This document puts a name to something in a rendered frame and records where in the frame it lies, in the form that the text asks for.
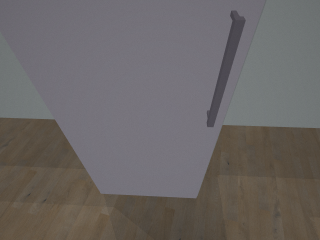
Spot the handle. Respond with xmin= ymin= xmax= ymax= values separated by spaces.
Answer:
xmin=206 ymin=10 xmax=246 ymax=127

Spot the fridge door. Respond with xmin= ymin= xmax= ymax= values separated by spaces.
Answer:
xmin=0 ymin=0 xmax=265 ymax=199

